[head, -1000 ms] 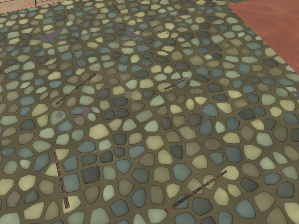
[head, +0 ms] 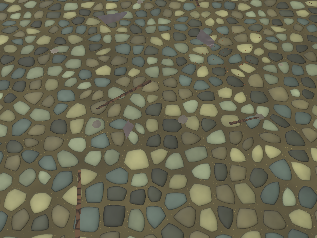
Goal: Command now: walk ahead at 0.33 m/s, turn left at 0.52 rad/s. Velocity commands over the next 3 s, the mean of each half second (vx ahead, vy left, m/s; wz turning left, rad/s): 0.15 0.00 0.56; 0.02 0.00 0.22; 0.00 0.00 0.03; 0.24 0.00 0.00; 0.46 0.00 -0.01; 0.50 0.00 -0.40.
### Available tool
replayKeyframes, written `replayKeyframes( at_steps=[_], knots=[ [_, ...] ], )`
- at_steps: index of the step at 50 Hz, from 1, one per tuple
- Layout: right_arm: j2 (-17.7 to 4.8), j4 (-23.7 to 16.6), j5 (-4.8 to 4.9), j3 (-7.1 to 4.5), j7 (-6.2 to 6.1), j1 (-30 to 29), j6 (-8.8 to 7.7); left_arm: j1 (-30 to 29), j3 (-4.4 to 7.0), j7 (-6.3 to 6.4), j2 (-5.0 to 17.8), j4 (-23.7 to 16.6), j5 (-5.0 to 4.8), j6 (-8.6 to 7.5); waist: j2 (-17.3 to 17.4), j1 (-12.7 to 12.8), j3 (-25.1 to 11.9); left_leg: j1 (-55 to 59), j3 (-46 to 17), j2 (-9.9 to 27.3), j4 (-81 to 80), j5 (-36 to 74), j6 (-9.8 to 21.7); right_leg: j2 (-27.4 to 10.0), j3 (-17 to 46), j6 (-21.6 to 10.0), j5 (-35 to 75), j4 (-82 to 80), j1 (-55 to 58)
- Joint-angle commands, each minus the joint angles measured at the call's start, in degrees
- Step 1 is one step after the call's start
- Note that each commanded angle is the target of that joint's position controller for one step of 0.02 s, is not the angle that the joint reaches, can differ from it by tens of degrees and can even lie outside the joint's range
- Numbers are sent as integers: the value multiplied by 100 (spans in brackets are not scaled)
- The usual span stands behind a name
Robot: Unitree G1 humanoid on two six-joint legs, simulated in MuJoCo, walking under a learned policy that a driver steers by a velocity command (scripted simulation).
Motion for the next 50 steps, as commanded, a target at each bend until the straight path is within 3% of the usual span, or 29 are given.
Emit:
replayKeyframes(
  at_steps=[1, 2, 4, 6, 8, 13, 17, 22, 25, 27, 28, 29, 30, 31, 32, 33, 35, 36, 40, 43, 45, 46, 47, 48, 49, 50],
  knots=[
    [-1199, 111, 207, -394, -170, 1358, 55, -279, 142, 3, 752, -805, -54, -169, 157, -504, -1260, 3357, -3120, 2313, -1466, 3352, 1454, -69, 892, 2, 451, 2377, -3049],
    [-905, 93, 199, -318, -186, 1135, 48, -284, 148, 21, 711, -754, -15, -157, -167, -276, -777, 2608, -2567, 1956, -1577, 3754, 1150, -237, 882, 28, 553, 1863, -2803],
    [-670, 40, 221, -230, -215, 865, 41, -159, 153, 6, 666, -768, 157, 74, -91, 23, -644, 1804, -1966, 1475, -1758, 3923, 855, -330, 899, 158, 563, 1233, -2251],
    [-833, 54, 182, -260, -187, 991, -14, -136, 149, -6, 565, -848, 168, 259, -20, 100, -795, 1618, -1778, 1302, -1702, 4527, 774, -236, 802, 275, 690, 872, -2105],
    [-987, 24, 164, -304, -190, 1085, -1, -282, 149, 0, 556, -954, 145, 339, 70, 76, -894, 1575, -1718, 1171, -1675, 4518, 652, -203, 758, 350, 974, 537, -2204],
    [-1015, -23, 182, -321, -287, 1489, 161, -1100, 187, 26, 735, -1310, 113, 459, 365, -243, -871, 1996, -2151, 1077, -1593, 3595, 240, -184, 870, 436, 1491, -80, -2809],
    [-1052, -72, 141, -351, -355, 1742, 255, -1548, 173, 51, 799, -1503, 68, 488, 440, -415, -743, 2490, -2659, 1174, -1457, 3174, 236, -95, 1038, 415, 1374, -535, -3125],
    [-1142, -171, 71, -388, -373, 1790, 337, -1779, 127, 95, 866, -1670, -28, 431, 527, -475, -670, 2725, -3122, 1226, -1045, 3802, 396, 196, 1133, 258, 832, -1167, -2786],
    [-1197, -263, 68, -400, -354, 1566, 381, -1598, 109, 120, 931, -1687, -86, 375, 596, -371, -676, 2650, -3382, 1169, -860, 3881, 339, 341, 1161, 133, 638, -1873, -2138],
    [-1154, -335, 132, -372, -353, 1246, 396, -1190, 103, 145, 924, -1591, -77, 330, 625, -132, -667, 2276, -3355, 914, -681, 3378, 27, 397, 1063, 31, 1070, -3012, -1151],
    [-1106, -388, 208, -340, -362, 1056, 379, -901, 110, 177, 934, -1526, -10, 279, 514, 64, -712, 1863, -3244, 675, -403, 2813, -243, 251, 1153, -60, 1927, -3892, -333],
    [-792, -457, 237, -243, -363, 1330, 343, -821, 170, 240, 1272, -1566, 56, 252, -392, -83, -1043, 1380, -2629, 265, 477, 1071, -556, -855, 2160, -375, 2945, -4164, 502],
    [-656, -455, 222, -234, -417, 1875, 390, -1061, 207, 216, 1672, -1677, 14, 331, -1453, -380, -1083, 355, -1661, -828, 1324, -2878, -756, -2134, 3673, -1268, 5417, -3988, 865],
    [-1048, -287, 21, -303, -447, 1908, 448, -709, 184, 167, 1399, -1565, -68, 383, -947, -231, -1186, 321, -1447, -533, 2382, -3192, -817, -2319, 3812, -1745, 5765, -3871, 594],
    [-1078, -207, 30, -327, -425, 1699, 477, -823, 95, 141, 1084, -1578, -73, 379, -464, -271, -923, 342, -1574, -424, 2741, -2761, -852, -1943, 3256, -1634, 5427, -3859, 275],
    [-1021, -169, 64, -317, -385, 1556, 512, -1125, 49, 126, 922, -1607, -44, 385, -322, -355, -718, 411, -1591, -310, 2763, -2365, -923, -1503, 2649, -1357, 4856, -3927, 4],
    [-908, -155, 120, -262, -279, 1432, 573, -1320, 31, 135, 925, -1601, 34, 368, -831, -372, -655, 540, -1501, -294, 2599, -1925, -1064, -972, 2013, -1044, 4618, -4011, -118],
    [-868, -121, 147, -233, -253, 1400, 590, -1262, 28, 120, 924, -1546, 47, 356, -869, -348, -701, 634, -1433, -321, 2435, -1842, -1110, -858, 1845, -1005, 4689, -3990, -102],
    [-649, -27, 167, -81, -261, 1080, 651, -984, 27, 70, 976, -1304, 33, 323, -885, -188, -772, 1016, -1163, -124, 1044, -1926, -1138, -867, 1850, -1043, 4055, -4019, 84],
    [-633, 92, 197, -13, -306, 920, 659, -842, 76, 23, 1113, -1151, 68, 381, -1035, -73, -714, 1471, -853, 11, -11, -1734, -1017, -846, 1999, -1048, 3402, -4057, -42],
    [-578, 266, 196, 27, -345, 1070, 608, -879, 87, 15, 1129, -1068, 43, 432, -927, -202, -687, 1914, -728, 55, -988, -1058, -893, -792, 2026, -933, 3165, -3943, -209],
    [-546, 353, 172, 56, -371, 1151, 554, -874, 80, 19, 1108, -1015, 23, 448, -785, -289, -645, 2316, -769, 124, -1757, -377, -811, -744, 1994, -757, 3022, -3864, -439],
    [-689, 373, 107, 51, -404, 1072, 483, -772, 54, 18, 1019, -984, 18, 423, -561, -238, -689, 2744, -1207, 425, -1970, 9, -715, -710, 2024, -514, 2721, -3833, -778],
    [-956, 346, 4, 40, -441, 1035, 403, -714, 17, -15, 872, -1036, -13, 382, -23, -134, -821, 3031, -1961, 1148, -2014, 244, -565, -486, 1754, -298, 2240, -3519, -1096],
    [-983, 411, 92, 74, -401, 614, 364, -657, -28, -10, 670, -972, -82, 416, 656, 138, -521, 1809, -2157, 1472, -1940, 424, -285, 39, 1221, -192, 1408, -3798, -510],
    [-716, 401, 112, 153, -357, 411, 312, -704, -21, 13, 746, -826, -19, 449, 556, 110, -390, 1450, -2075, 1345, -1995, -56, -323, -10, 1245, -147, 1534, -3873, -33]
  ],
)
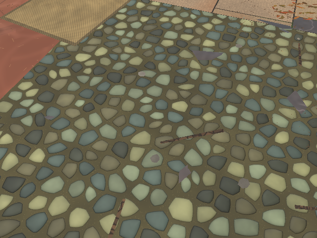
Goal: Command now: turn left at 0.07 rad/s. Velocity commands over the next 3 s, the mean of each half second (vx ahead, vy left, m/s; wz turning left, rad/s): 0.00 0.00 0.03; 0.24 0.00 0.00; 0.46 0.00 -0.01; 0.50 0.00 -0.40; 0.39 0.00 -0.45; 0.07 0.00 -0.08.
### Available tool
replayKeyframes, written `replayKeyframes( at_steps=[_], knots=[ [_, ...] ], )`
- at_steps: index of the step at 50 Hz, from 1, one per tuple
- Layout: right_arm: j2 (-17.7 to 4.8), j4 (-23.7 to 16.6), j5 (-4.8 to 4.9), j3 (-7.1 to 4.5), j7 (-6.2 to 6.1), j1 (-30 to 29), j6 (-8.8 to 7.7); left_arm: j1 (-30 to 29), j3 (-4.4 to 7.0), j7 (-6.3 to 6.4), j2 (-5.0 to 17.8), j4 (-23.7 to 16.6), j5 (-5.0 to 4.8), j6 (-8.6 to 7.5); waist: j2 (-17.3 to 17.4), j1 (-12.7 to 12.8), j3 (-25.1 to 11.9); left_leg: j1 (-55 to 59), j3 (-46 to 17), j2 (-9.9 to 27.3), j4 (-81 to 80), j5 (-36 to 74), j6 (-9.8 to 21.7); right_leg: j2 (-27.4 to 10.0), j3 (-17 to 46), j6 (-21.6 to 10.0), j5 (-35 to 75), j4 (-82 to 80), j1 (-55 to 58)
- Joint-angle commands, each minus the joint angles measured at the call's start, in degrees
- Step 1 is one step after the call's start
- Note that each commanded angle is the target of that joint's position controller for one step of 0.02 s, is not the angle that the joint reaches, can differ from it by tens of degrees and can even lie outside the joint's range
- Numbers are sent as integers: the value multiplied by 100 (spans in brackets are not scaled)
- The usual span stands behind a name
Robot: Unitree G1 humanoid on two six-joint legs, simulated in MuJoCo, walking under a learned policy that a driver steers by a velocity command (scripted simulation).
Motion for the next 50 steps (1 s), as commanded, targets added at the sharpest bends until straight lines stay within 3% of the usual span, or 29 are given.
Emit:
replayKeyframes(
  at_steps=[1, 4, 8, 14, 28, 29, 32, 34, 35, 37, 40, 42, 43, 44, 45, 46, 47, 48, 50],
  knots=[
    [-624, -152, -4, -43, 10, -306, -214, 12, 158, 24, 649, -101, 7, -38, 543, 58, -103, -640, -897, 955, -809, 244, 310, -401, 507, -53, 182, -563, 612],
    [-680, 168, 39, -32, -55, 45, -254, 140, 173, -11, 670, 137, 17, -71, 567, 3, -64, -442, -690, 729, -810, 410, 206, -549, 579, -92, 631, -588, 597],
    [-583, 395, 42, 3, -62, 138, -259, 162, 137, 9, 557, 455, 1, -77, 254, -34, 16, -391, -659, 723, -808, 316, 254, -534, 577, -30, 466, -702, 493],
    [-541, 666, 47, 30, -76, 220, -285, 196, 104, 34, 481, 818, 4, -75, 96, -45, 5, -426, -616, 694, -816, 325, 280, -562, 592, -16, 493, -716, 541],
    [-284, 1094, 42, 109, -112, 615, -303, 334, 43, 97, 293, 1351, -7, -69, 74, -60, -11, -381, -491, 642, -695, 655, 275, -600, 585, -48, 625, -626, 525],
    [-260, 1126, 33, 114, -112, 695, -301, 370, 33, 96, 253, 1385, -1, -64, 98, -75, -125, -357, -498, 608, -779, 119, 296, -540, 549, -56, 200, -626, 564],
    [-579, 1122, 18, -44, -97, 908, -225, 205, 95, 55, 304, 1279, 68, -28, 512, -206, 248, -595, -999, 699, -1024, -2531, 676, -40, 163, -191, -1707, 168, -234],
    [-695, 1173, 8, -143, -89, 1256, -220, -90, 61, -15, 76, 1080, 159, -75, 904, -372, 712, -499, -1934, 1393, -1540, -3466, 1111, 82, -251, -193, -1601, 1044, -1109],
    [-659, 1174, -4, -172, -86, 1306, -249, -200, 57, -38, 39, 989, 188, -136, 927, -403, 864, -489, -2229, 1693, -1682, -3337, 1286, -114, -300, -204, -1334, 1425, -1369],
    [-647, 1145, -60, -221, -62, 1339, -350, -317, 109, -86, 152, 832, 162, -275, 780, -380, 851, -148, -2246, 1835, -1666, -2579, 1407, -325, -214, -246, -1460, 1744, -1785],
    [-614, 1088, -18, -274, -30, 1184, -477, -132, 171, -150, 140, 749, 57, -447, 702, -140, 671, -267, -1544, 1525, -1264, -1442, 1200, -269, -432, -296, -1065, 866, -979],
    [-506, 944, 21, -261, -11, 847, -522, 1026, 249, -130, 93, 1145, 3, -497, 386, 406, 374, -1420, -884, 1037, -421, -789, 905, 64, -567, -301, -520, -105, 1169],
    [-251, 808, -3, -185, 32, 702, -595, 1738, 366, -66, 442, 1312, 71, -544, -533, 701, 102, -2098, -183, 504, 1044, -472, 668, -735, 637, -414, -1173, -818, 2128],
    [100, 561, -3, -102, 87, 714, -656, 2543, 535, -51, 1127, 1480, 39, -522, -1925, 797, -301, -3171, 629, -231, 2807, -1496, 418, -2145, 3203, -958, -2497, -1755, 2759],
    [-382, 529, -167, -211, 107, 538, -635, 2223, 453, -50, 769, 1499, 34, -454, -964, 472, 151, -3474, 295, 130, 3803, -1605, 491, -2359, 3481, -1086, -2697, -1768, 2171],
    [-255, 536, -162, -199, 169, 448, -652, 1601, 381, -80, 519, 1251, 58, -475, -332, 208, 512, -3532, 152, 416, 4108, -1000, 544, -2183, 2993, -1044, -2450, -1751, 1655],
    [-97, 577, -106, -160, 223, 472, -689, 1197, 352, -99, 418, 1106, 70, -522, -124, 39, 575, -3366, 141, 590, 4084, -491, 511, -1938, 2426, -972, -1726, -1820, 1349],
    [-76, 582, -109, -171, 261, 458, -698, 1050, 315, -91, 345, 1046, 58, -574, -98, -72, 508, -3219, 198, 692, 3975, -196, 463, -1738, 1972, -905, -1091, -1876, 1252],
    [-117, 588, -140, -198, 304, 495, -629, 1206, 245, -69, 187, 1144, 43, -655, -265, -139, 303, -3096, 417, 689, 3865, 85, 333, -1433, 1255, -793, 380, -1807, 1391]
  ],
)
Over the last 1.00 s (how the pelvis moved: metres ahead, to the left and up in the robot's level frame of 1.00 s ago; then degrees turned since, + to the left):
0.17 -0.04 0.03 23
